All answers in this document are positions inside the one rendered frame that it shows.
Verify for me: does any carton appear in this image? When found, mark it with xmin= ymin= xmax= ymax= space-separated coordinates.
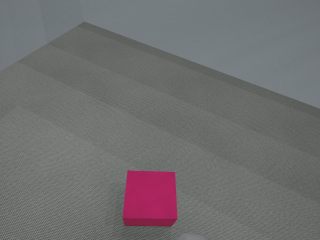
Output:
xmin=122 ymin=170 xmax=178 ymax=227

